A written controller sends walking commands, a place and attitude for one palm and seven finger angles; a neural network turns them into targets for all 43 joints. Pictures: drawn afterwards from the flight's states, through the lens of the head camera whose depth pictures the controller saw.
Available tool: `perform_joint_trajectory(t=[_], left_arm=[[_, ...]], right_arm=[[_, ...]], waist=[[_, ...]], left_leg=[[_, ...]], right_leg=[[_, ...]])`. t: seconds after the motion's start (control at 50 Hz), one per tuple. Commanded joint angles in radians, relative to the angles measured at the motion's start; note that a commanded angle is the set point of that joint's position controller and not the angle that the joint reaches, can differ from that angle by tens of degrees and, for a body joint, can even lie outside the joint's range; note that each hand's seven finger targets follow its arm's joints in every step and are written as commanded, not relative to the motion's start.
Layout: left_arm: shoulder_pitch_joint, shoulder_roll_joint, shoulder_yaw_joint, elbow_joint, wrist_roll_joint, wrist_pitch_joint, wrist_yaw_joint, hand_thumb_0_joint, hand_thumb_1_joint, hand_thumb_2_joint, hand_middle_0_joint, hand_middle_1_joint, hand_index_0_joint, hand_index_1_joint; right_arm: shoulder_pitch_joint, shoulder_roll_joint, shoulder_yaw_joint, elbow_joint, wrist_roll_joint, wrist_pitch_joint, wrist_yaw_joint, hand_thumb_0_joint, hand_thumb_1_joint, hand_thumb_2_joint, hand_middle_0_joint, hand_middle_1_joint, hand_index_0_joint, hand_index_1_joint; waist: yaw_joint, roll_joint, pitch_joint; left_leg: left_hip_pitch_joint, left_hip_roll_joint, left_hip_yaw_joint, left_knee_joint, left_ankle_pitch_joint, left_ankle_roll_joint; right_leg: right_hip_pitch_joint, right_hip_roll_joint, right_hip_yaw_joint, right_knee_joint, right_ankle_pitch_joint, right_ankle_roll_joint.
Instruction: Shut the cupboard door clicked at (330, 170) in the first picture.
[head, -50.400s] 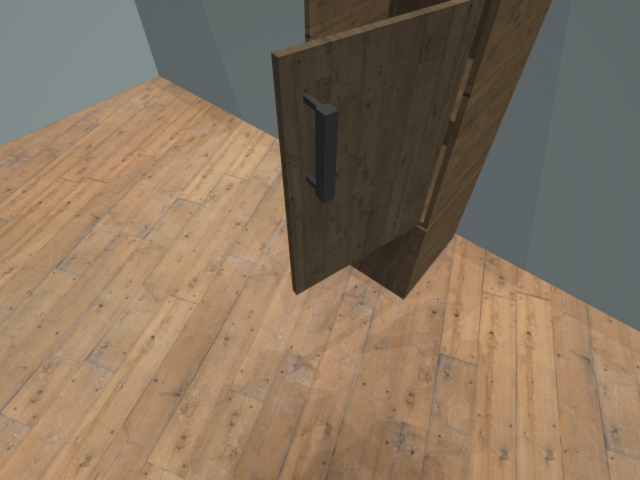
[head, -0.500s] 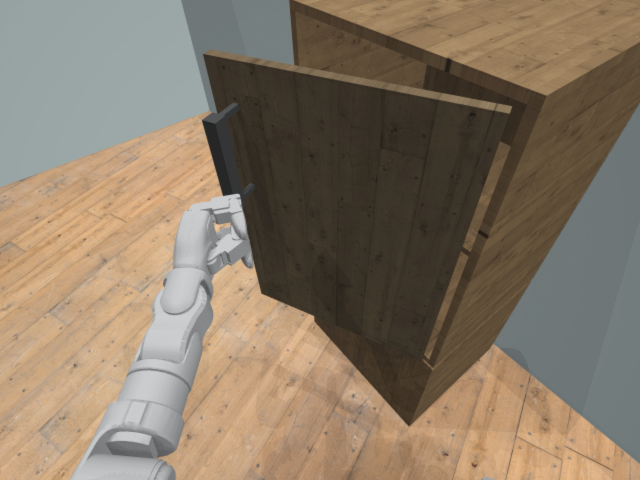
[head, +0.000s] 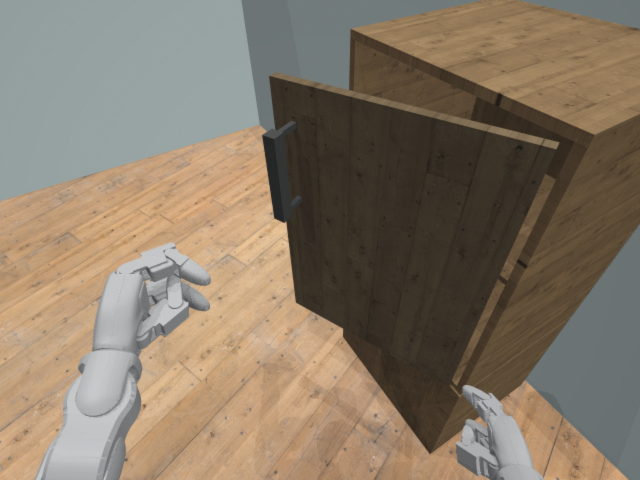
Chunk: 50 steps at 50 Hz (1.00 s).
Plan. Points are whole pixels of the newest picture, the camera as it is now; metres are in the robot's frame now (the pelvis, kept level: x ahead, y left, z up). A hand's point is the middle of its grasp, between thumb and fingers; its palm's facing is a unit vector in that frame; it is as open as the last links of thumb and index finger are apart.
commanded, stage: draw the hand back to the body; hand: left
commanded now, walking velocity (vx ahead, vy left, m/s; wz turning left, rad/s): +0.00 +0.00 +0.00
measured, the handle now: (286, 173) +0.58 +0.12 +0.09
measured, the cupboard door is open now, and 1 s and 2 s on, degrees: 25 25 25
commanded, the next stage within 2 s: step back with the hand held close in 0.78 s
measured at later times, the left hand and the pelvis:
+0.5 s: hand (48, 346) +0.19 +0.28 +0.16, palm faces +0.45 -0.79 -0.42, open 6.8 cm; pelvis +0.01 +0.01 +0.00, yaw +0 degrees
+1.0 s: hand (54, 332) +0.20 +0.29 +0.16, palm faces +0.42 -0.80 -0.43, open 7.4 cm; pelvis +0.01 +0.02 +0.00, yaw -1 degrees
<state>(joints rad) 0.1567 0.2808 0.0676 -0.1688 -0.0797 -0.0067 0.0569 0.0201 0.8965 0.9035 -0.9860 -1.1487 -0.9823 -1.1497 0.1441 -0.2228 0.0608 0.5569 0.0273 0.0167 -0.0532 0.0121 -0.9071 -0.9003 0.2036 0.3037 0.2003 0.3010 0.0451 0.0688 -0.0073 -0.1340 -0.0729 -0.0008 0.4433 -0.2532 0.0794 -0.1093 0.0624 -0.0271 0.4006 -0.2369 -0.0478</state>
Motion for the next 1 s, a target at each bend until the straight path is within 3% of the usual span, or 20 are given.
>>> perform_joint_trajectory(t=[0.0,0.08,0.2,0.28,0.3,0.38,0.4,0.44,0.5,0.56,0.58,0.6,0.68,0.7,0.74,0.78,0.88,0.9,0.94,0.98], left_arm=[[-0.194,0.149,0.118,-0.284,0.002,-0.078,0.029,0.0,0.9,0.9,-0.723,-0.87,-0.723,-0.87],[-0.03,0.165,0.17,-0.261,-0.001,-0.077,0.028,0.0,0.9,0.9,-0.613,-0.75,-0.613,-0.75],[0.094,0.238,0.29,-0.382,-0.005,-0.104,0.033,0.0,0.9,0.9,-0.447,-0.57,-0.447,-0.57],[0.173,0.297,0.373,-0.417,-0.004,-0.113,0.048,0.0,0.9,0.9,-0.337,-0.45,-0.337,-0.45],[0.179,0.281,0.367,-0.446,-0.005,-0.12,0.05,0.0,0.9,0.9,-0.31,-0.42,-0.31,-0.42],[0.267,0.306,0.423,-0.431,-0.007,-0.123,0.06,0.0,0.9,0.9,-0.2,-0.3,-0.2,-0.3],[0.239,0.252,0.368,-0.437,-0.003,-0.126,0.056,0.0,0.9,0.9,-0.2,-0.3,-0.2,-0.3],[0.208,0.224,0.337,-0.407,0.003,-0.128,0.059,0.0,0.9,0.9,-0.2,-0.3,-0.2,-0.3],[0.182,0.23,0.337,-0.386,0.004,-0.13,0.063,0.0,0.9,0.9,-0.2,-0.3,-0.2,-0.3],[0.189,0.247,0.354,-0.391,0.005,-0.137,0.065,0.0,0.9,0.9,-0.2,-0.3,-0.2,-0.3],[0.199,0.271,0.377,-0.39,0.004,-0.137,0.067,0.0,0.9,0.9,-0.2,-0.3,-0.2,-0.3],[0.189,0.257,0.364,-0.43,0.004,-0.141,0.065,0.0,0.9,0.9,-0.2,-0.3,-0.2,-0.3],[0.199,0.299,0.404,-0.462,0.01,-0.14,0.073,0.0,0.9,0.9,-0.2,-0.3,-0.2,-0.3],[0.203,0.276,0.386,-0.479,0.007,-0.141,0.071,0.0,0.9,0.9,-0.2,-0.3,-0.2,-0.3],[0.222,0.268,0.385,-0.457,0.008,-0.135,0.07,0.0,0.9,0.9,-0.2,-0.3,-0.2,-0.3],[0.242,0.269,0.393,-0.414,0.005,-0.127,0.067,0.0,0.9,0.9,-0.2,-0.3,-0.2,-0.3],[0.251,0.25,0.385,-0.368,0.0,-0.125,0.057,0.0,0.9,0.9,-0.2,-0.3,-0.2,-0.3],[0.129,0.384,0.505,-0.459,0.002,-0.167,0.064,0.0,0.9,0.9,-0.2,-0.3,-0.2,-0.3],[0.255,0.282,0.419,-0.38,-0.001,-0.179,0.055,0.0,0.9,0.9,-0.2,-0.3,-0.2,-0.3],[0.251,0.289,0.415,-0.426,0.004,-0.192,0.056,0.0,0.9,0.9,-0.2,-0.3,-0.2,-0.3]], right_arm=[[-0.104,-0.104,-0.04,-0.133,-0.001,-0.038,-0.009,0.0,-0.9,-0.9,0.2,0.3,0.2,0.3],[-0.108,-0.114,-0.051,-0.133,-0.002,-0.03,-0.005,0.0,-0.9,-0.9,0.2,0.3,0.2,0.3],[-0.106,-0.109,-0.061,-0.136,-0.003,-0.039,0.001,0.0,-0.9,-0.9,0.2,0.3,0.2,0.3],[-0.101,-0.116,-0.072,-0.128,-0.001,-0.056,-0.003,0.0,-0.9,-0.9,0.2,0.3,0.2,0.3],[-0.098,-0.11,-0.071,-0.131,0.0,-0.063,-0.004,0.0,-0.9,-0.9,0.2,0.3,0.2,0.3],[-0.086,-0.12,-0.08,-0.117,0.005,-0.084,-0.006,0.0,-0.9,-0.9,0.2,0.3,0.2,0.3],[-0.086,-0.116,-0.078,-0.115,0.003,-0.089,-0.005,0.0,-0.9,-0.9,0.2,0.3,0.2,0.3],[-0.077,-0.125,-0.083,-0.105,0.002,-0.098,-0.004,0.0,-0.9,-0.9,0.2,0.3,0.2,0.3],[-0.071,-0.136,-0.091,-0.102,0.001,-0.107,-0.01,0.0,-0.9,-0.9,0.2,0.3,0.2,0.3],[-0.075,-0.132,-0.091,-0.105,0.001,-0.109,-0.012,0.0,-0.9,-0.9,0.2,0.3,0.2,0.3],[-0.073,-0.136,-0.091,-0.1,-0.001,-0.11,-0.013,0.0,-0.9,-0.9,0.2,0.3,0.2,0.3],[-0.074,-0.127,-0.089,-0.107,0.0,-0.112,-0.012,0.0,-0.9,-0.9,0.2,0.3,0.2,0.3],[-0.074,-0.128,-0.081,-0.102,-0.005,-0.122,-0.01,0.0,-0.9,-0.9,0.2,0.3,0.2,0.3],[-0.074,-0.118,-0.079,-0.104,-0.005,-0.125,-0.009,0.0,-0.9,-0.9,0.2,0.3,0.2,0.3],[-0.069,-0.117,-0.077,-0.102,-0.007,-0.125,-0.006,0.0,-0.9,-0.9,0.2,0.3,0.2,0.3],[-0.067,-0.122,-0.08,-0.099,-0.005,-0.118,-0.004,0.0,-0.9,-0.9,0.2,0.3,0.2,0.3],[-0.067,-0.128,-0.087,-0.103,-0.003,-0.103,-0.003,0.0,-0.9,-0.9,0.2,0.3,0.2,0.3],[-0.07,-0.164,-0.104,-0.14,0.008,-0.088,-0.007,0.0,-0.9,-0.9,0.2,0.3,0.2,0.3],[-0.057,-0.145,-0.101,-0.119,-0.002,-0.07,-0.012,0.0,-0.9,-0.9,0.2,0.3,0.2,0.3],[-0.056,-0.153,-0.108,-0.123,-0.002,-0.06,-0.011,0.0,-0.9,-0.9,0.2,0.3,0.2,0.3]], waist=[[-0.023,-0.031,-0.111],[-0.007,-0.08,-0.07],[0.013,-0.017,-0.128],[0.018,-0.01,-0.101],[0.016,0.033,-0.099],[0.021,0.026,-0.048],[0.007,0.031,-0.029],[-0.006,0.015,0.02],[-0.006,-0.042,-0.004],[0.002,-0.054,-0.029],[0.009,-0.038,-0.046],[0.009,0.001,-0.072],[0.018,0.074,-0.071],[0.015,0.078,-0.074],[0.015,0.072,-0.046],[0.014,0.021,-0.011],[0.012,-0.043,-0.007],[-0.019,-0.01,-0.012],[-0.028,-0.053,-0.051],[-0.029,-0.015,-0.101]], left_leg=[[0.065,0.092,-0.063,-0.097,0.221,-0.051],[0.039,0.094,-0.062,-0.107,0.217,-0.052],[0.035,0.091,-0.057,-0.088,0.283,-0.056],[0.017,0.096,-0.059,-0.081,0.272,-0.058],[0.015,0.094,-0.06,-0.083,0.278,-0.063],[0.006,0.105,-0.073,-0.092,0.251,-0.074],[0.007,0.104,-0.073,-0.097,0.239,-0.074],[0.002,0.113,-0.093,-0.112,0.176,-0.078],[0.001,0.109,-0.089,-0.112,0.141,-0.067],[0.006,0.106,-0.086,-0.114,0.119,-0.061],[0.006,0.103,-0.082,-0.109,0.143,-0.062],[0.013,0.103,-0.083,-0.108,0.164,-0.067],[0.008,0.108,-0.096,-0.112,0.201,-0.085],[0.012,0.109,-0.095,-0.11,0.226,-0.088],[0.008,0.112,-0.095,-0.109,0.255,-0.095],[-0.007,0.114,-0.091,-0.113,0.236,-0.094],[-0.007,0.117,-0.083,-0.114,0.219,-0.087],[-0.093,0.139,-0.105,-0.082,0.113,-0.044],[-0.053,0.126,-0.102,-0.03,0.131,-0.036],[-0.05,0.14,-0.109,-0.001,0.228,-0.049]], right_leg=[[0.015,-0.055,0.048,-0.074,0.187,0.015],[0.031,-0.057,0.048,-0.084,0.172,0.015],[0.08,-0.066,0.052,-0.068,0.233,0.015],[0.064,-0.061,0.057,-0.073,0.208,0.015],[0.064,-0.065,0.055,-0.066,0.208,0.013],[0.029,-0.054,0.048,-0.074,0.16,0.012],[0.011,-0.057,0.043,-0.071,0.147,0.014],[-0.036,-0.054,0.037,-0.074,0.097,0.017],[-0.03,-0.058,0.039,-0.074,0.08,0.019],[-0.02,-0.058,0.04,-0.073,0.068,0.02],[0.004,-0.06,0.043,-0.073,0.085,0.016],[0.021,-0.061,0.045,-0.064,0.101,0.015],[0.04,-0.055,0.043,-0.059,0.132,0.01],[0.042,-0.056,0.041,-0.056,0.144,0.01],[0.03,-0.053,0.036,-0.056,0.152,0.01],[0.018,-0.049,0.035,-0.068,0.141,0.009],[0.008,-0.051,0.036,-0.071,0.128,0.013],[-0.017,-0.105,0.161,-0.069,0.183,0.009],[-0.061,-0.157,0.187,-0.068,0.219,-0.006],[-0.046,-0.173,0.186,-0.016,0.295,-0.016]])
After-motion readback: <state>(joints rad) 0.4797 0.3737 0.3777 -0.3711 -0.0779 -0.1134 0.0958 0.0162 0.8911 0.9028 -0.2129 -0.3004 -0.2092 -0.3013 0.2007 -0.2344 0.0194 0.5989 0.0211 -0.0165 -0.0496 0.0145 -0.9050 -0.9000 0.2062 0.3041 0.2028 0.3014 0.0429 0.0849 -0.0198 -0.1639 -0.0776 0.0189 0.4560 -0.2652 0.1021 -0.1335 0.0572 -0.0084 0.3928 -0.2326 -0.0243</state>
